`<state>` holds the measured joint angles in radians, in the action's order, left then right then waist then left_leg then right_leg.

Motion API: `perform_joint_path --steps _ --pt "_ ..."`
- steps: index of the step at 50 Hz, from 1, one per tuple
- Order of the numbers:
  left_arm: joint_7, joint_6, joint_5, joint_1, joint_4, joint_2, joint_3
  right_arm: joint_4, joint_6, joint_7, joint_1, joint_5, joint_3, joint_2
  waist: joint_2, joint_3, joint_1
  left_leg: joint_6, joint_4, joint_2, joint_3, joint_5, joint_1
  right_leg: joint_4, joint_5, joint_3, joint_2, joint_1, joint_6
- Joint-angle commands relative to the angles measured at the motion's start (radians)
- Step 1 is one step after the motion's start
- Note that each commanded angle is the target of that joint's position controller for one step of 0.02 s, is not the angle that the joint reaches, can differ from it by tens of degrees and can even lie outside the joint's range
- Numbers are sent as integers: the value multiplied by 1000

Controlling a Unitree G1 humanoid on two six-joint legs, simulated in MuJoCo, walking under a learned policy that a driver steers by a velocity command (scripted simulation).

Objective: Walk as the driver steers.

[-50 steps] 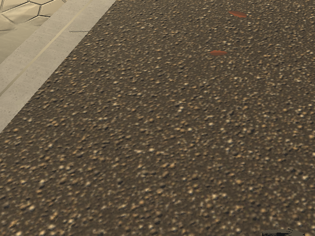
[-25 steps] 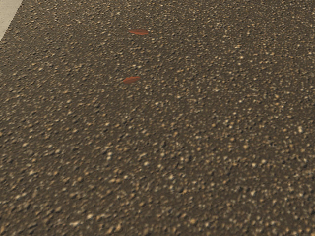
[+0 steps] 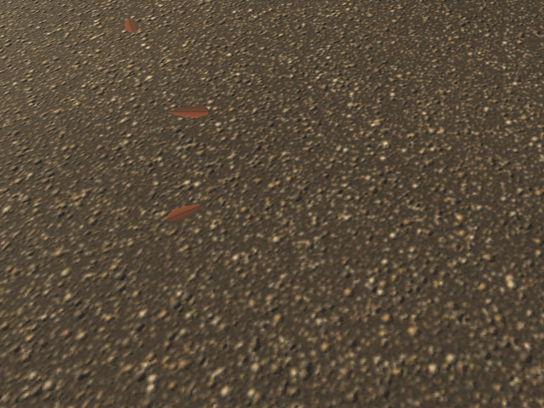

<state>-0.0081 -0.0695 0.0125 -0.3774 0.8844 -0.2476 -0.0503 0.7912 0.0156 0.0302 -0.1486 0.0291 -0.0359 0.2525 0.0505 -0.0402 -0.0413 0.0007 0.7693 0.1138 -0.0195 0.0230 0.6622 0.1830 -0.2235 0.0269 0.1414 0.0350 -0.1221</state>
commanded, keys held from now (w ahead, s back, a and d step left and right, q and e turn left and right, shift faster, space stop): w+q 0.56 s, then w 0.10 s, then w+e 0.32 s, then e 0.02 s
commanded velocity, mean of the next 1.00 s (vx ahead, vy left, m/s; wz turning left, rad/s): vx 0.50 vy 0.00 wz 0.24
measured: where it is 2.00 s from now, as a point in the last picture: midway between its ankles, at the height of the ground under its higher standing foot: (250, 341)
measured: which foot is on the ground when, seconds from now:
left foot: up 0.00-0.16, down 0.18-0.72, up 0.74-1.00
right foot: down 0.00-0.20, up 0.22-0.68, down 0.70-1.00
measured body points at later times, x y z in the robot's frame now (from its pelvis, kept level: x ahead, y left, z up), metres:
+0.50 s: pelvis +0.28 +0.07 +0.00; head +0.31 +0.09 +0.45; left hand +0.39 +0.35 -0.11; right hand +0.35 -0.20 -0.12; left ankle +0.23 +0.11 -0.74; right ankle +0.47 -0.08 -0.68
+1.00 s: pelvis +0.56 +0.10 +0.00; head +0.59 +0.09 +0.45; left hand +0.47 +0.35 -0.12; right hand +0.79 -0.09 -0.11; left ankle +0.60 +0.27 -0.69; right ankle +0.56 +0.02 -0.74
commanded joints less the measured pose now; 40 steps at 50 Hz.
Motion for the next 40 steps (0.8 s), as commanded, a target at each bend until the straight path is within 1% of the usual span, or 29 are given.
perform_joint_path --steps 1,3,4,5,7,8,9,10,11,12,13,14,15,17,19,21,24,27,29,30,32,33,34,35,36,37,38,39,40 --pt "13 -14 12 -76 -11 -129 -22 -99 20 9 148 -6 -7 61 -99 -48 -40 33 -78 -34 -19 -23 49 -42 475 57 -312 54 -56" --pt "23 -14 18 -77 3 -130 -18 -110 23 15 164 -6 -6 61 -98 -65 -35 59 -133 -64 -23 18 27 -28 536 27 -336 93 -52" --pt "28 -14 19 -63 7 -134 -16 -110 25 16 151 -5 -8 62 -100 -63 -20 76 -160 -83 -35 48 -11 -4 617 6 -343 102 -43" --pt "32 -15 21 -41 7 -141 -15 -101 25 13 119 -4 -10 65 -108 -47 2 96 -181 -113 -58 86 -78 46 775 -21 -343 104 -31" --pt "38 -13 27 -24 12 -164 -17 -61 27 1 -20 -2 -25 91 -132 41 64 138 -200 -185 -99 175 -248 260 1088 -58 -340 125 -10" --pt "39 -6 25 -12 10 -177 -19 -18 35 -4 -159 4 -37 109 -122 114 127 164 -267 -210 -98 154 -406 455 1076 -84 -323 85 3" --pt "40 -9 17 8 -15 -175 -13 18 40 -14 -316 21 -57 163 -76 202 199 221 -296 -99 55 173 -655 719 827 -111 -298 -108 22" --pt "22 -17 -12 -59 -64 -89 4 16 35 -22 -368 27 -96 293 175 306 150 401 -338 198 588 165 -953 1158 98 -143 -93 -517 83" --pt "17 -24 20 1 -68 -140 -6 22 27 -10 -311 -24 -84 240 68 314 138 415 -455 220 784 127 -953 1247 -245 26 -63 -666 70" --pt "9 -33 18 67 -97 -134 -2 12 22 -10 -230 -32 -79 219 22 157 103 385 -472 195 618 165 -809 1220 -161 59 -134 -723 67" --pt "4 -41 15 95 -105 -135 2 4 20 -9 -182 -26 -66 162 -54 76 83 351 -506 160 522 113 -679 1145 -101 44 -175 -703 72" --pt "3 -33 19 105 -108 -126 2 4 22 -12 -159 -24 -58 137 -74 21 54 317 -526 112 447 41 -578 1076 -92 38 -200 -667 83" --pt "2 -14 32 89 -112 -117 6 10 25 -17 -146 -28 -51 119 -60 7 23 293 -546 67 384 -17 -503 1020 -88 34 -218 -615 103" --pt "-3 18 42 76 -116 -95 13 15 41 -17 -162 -30 -54 136 -28 25 10 288 -560 22 323 -99 -453 954 -75 8 -223 -578 133" --pt "-6 29 40 126 -141 -89 16 22 47 -19 -187 -31 -62 162 -18 16 17 283 -580 -5 296 -108 -434 870 -17 -12 -229 -607 159" --pt "-7 31 38 222 -176 -90 16 27 45 -20 -224 -33 -64 167 -11 -6 46 263 -591 -23 298 -102 -451 760 67 -23 -232 -659 179" --pt "-10 29 31 327 -211 -83 21 36 39 -23 -283 -34 -68 169 5 2 94 225 -560 -40 307 -138 -527 620 178 -22 -215 -691 187" --pt "-14 23 25 417 -244 -83 27 41 34 -31 -334 -26 -71 170 12 7 131 218 -514 -32 339 -203 -610 522 206 -20 -189 -708 181" --pt "-15 15 21 453 -262 -86 32 40 32 -36 -347 -18 -71 173 17 8 141 216 -480 -15 357 -258 -658 460 197 -22 -171 -697 167" --pt "-16 10 20 456 -267 -90 32 38 34 -40 -346 -15 -70 173 22 9 139 209 -467 -3 365 -279 -672 426 191 -20 -166 -669 154" --pt "-14 1 20 387 -251 -109 26 32 39 -47 -308 -13 -68 177 32 18 98 176 -432 17 374 -331 -656 352 155 -15 -151 -527 118" --pt "-8 -3 20 311 -226 -128 17 30 44 -47 -288 -12 -68 184 35 42 64 159 -373 12 367 -439 -644 331 112 -25 -127 -415 96" --pt "2 -11 21 183 -182 -147 6 35 49 -42 -276 -14 -66 188 5 101 2 141 -233 -23 319 -521 -645 273 114 -47 -108 -272 69" --pt "15 -22 32 50 -155 -186 -8 31 56 -35 -279 -17 -58 165 -35 194 -55 120 -32 -71 270 -408 -559 265 78 37 -198 -70 27" --pt "29 -21 49 -74 -151 -267 -24 3 62 -32 -335 -31 -37 86 -178 326 -62 90 269 -163 177 -18 -374 245 -49 384 -441 151 -52" --pt "20 -1 25 -64 -113 -307 -47 13 58 -28 -438 -34 -42 98 -378 349 -1 66 465 -283 122 500 -148 103 -54 794 -555 218 -176" --pt "8 9 3 35 -137 -212 -32 27 49 -33 -369 3 -42 143 -178 173 25 75 521 -195 150 437 -46 90 -170 725 -514 96 -173" --pt "-1 8 -5 97 -147 -147 -18 6 52 -24 -254 14 -38 139 -82 77 18 71 483 -151 130 358 -41 83 -127 565 -455 -20 -154" --pt "-4 6 4 121 -140 -118 -9 -13 54 -18 -200 14 -34 125 -66 30 36 65 416 -115 109 317 -55 62 -17 462 -395 -97 -124"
